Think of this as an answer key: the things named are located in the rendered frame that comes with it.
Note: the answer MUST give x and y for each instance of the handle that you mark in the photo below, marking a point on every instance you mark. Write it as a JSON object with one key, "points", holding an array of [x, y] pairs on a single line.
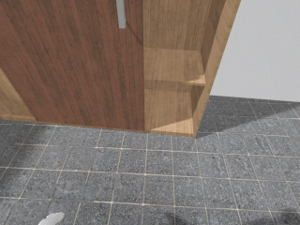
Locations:
{"points": [[121, 13]]}

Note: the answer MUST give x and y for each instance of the wardrobe door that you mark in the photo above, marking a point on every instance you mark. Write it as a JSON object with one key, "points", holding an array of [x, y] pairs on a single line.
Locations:
{"points": [[71, 63], [10, 101]]}

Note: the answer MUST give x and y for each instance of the robot left hand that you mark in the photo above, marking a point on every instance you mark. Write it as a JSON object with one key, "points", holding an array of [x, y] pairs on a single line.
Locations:
{"points": [[52, 219]]}

